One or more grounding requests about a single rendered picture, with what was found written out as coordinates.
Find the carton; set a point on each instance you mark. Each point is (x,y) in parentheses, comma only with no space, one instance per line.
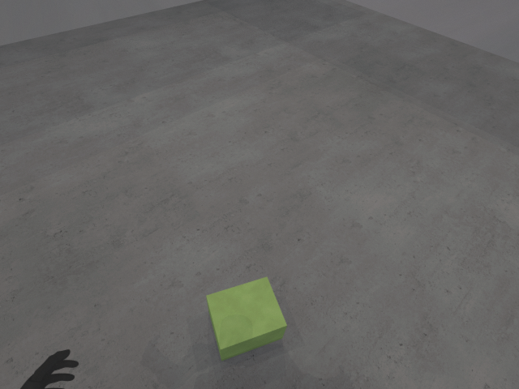
(245,317)

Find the left robot hand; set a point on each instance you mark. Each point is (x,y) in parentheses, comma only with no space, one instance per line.
(43,375)

